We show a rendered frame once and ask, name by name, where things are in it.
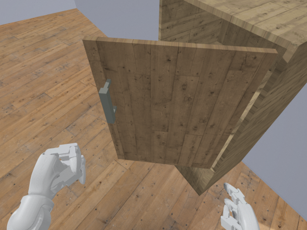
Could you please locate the left robot hand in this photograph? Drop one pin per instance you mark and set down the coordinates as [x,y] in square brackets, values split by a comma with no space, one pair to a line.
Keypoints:
[48,167]

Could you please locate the cupboard door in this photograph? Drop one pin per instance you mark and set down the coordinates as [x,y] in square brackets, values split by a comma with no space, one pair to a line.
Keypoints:
[177,103]

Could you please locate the left robot forearm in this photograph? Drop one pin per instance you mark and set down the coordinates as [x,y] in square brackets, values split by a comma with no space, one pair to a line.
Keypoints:
[32,214]

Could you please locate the handle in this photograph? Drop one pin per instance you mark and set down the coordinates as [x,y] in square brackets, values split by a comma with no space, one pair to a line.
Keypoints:
[105,98]

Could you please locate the right robot hand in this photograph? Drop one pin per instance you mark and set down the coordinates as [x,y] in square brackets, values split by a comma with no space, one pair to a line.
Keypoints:
[243,214]

